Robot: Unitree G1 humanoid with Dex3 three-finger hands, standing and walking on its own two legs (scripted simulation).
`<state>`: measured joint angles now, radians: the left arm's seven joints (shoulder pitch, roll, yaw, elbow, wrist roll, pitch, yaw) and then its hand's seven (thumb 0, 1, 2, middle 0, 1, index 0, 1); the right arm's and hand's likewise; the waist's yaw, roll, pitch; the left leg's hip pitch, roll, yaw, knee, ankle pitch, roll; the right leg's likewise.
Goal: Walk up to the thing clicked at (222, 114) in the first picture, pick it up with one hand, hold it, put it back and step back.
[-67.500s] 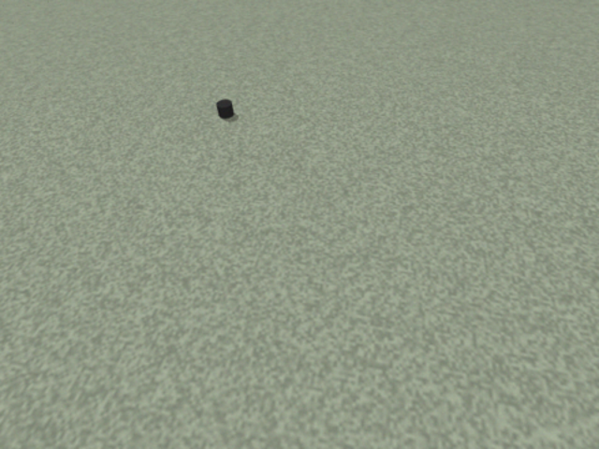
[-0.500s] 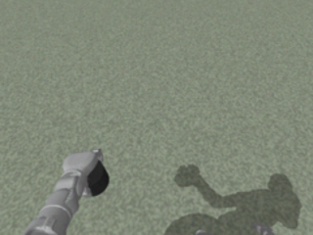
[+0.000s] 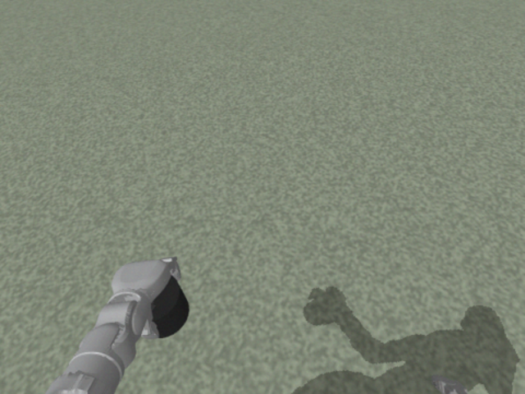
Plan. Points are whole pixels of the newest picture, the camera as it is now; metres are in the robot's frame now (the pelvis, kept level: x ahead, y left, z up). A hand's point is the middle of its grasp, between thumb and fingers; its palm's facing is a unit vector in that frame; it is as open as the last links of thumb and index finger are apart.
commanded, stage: hold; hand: left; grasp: from above
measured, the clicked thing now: (159, 305) +0.30 +0.23 -0.11
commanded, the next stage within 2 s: crouch in 1.20 s
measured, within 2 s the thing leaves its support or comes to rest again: neither
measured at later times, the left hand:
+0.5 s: hand (148, 315) +0.27 +0.22 -0.05, palm faces -0.47 -0.06 -0.88, open 11.6 cm
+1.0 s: hand (146, 311) +0.27 +0.22 -0.04, palm faces -0.48 -0.06 -0.87, open 11.6 cm
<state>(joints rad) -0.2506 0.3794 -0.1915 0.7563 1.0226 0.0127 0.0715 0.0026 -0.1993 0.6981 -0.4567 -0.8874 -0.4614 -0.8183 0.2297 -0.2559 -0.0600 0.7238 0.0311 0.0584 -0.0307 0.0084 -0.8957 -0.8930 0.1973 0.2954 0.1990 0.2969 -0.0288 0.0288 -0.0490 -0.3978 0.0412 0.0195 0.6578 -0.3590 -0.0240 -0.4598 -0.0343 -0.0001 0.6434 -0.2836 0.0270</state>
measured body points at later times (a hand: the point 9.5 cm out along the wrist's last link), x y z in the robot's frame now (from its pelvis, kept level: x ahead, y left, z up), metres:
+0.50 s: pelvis -0.02 +0.00 +0.01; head +0.00 -0.02 +0.46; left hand +0.29 +0.22 +0.00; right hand +0.11 -0.26 -0.11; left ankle -0.02 +0.13 -0.72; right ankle +0.02 -0.14 -0.72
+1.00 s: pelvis -0.02 +0.00 +0.01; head -0.01 -0.02 +0.46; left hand +0.29 +0.22 +0.01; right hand +0.12 -0.25 -0.11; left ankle -0.02 +0.13 -0.72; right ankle +0.02 -0.14 -0.72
